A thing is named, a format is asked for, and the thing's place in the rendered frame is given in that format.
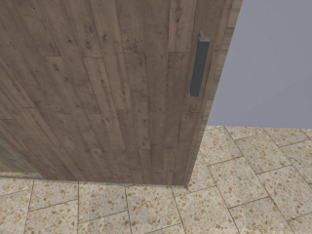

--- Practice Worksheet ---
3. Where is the wardrobe door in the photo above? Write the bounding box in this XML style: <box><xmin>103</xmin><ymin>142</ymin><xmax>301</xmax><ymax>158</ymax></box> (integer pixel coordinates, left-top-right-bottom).
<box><xmin>0</xmin><ymin>0</ymin><xmax>233</xmax><ymax>186</ymax></box>
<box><xmin>0</xmin><ymin>137</ymin><xmax>38</xmax><ymax>174</ymax></box>

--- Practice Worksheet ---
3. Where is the handle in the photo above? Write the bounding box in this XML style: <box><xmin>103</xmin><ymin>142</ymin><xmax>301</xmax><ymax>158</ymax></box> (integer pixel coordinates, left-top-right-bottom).
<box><xmin>190</xmin><ymin>30</ymin><xmax>211</xmax><ymax>97</ymax></box>

